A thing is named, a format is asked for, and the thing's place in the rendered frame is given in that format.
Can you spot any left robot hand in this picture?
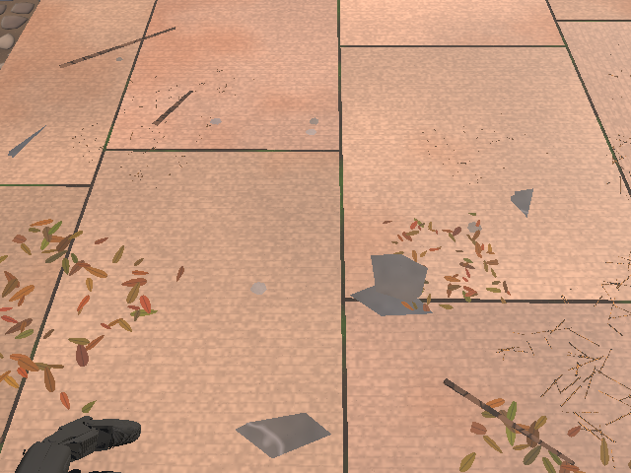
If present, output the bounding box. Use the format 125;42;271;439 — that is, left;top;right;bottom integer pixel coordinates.
15;416;141;473

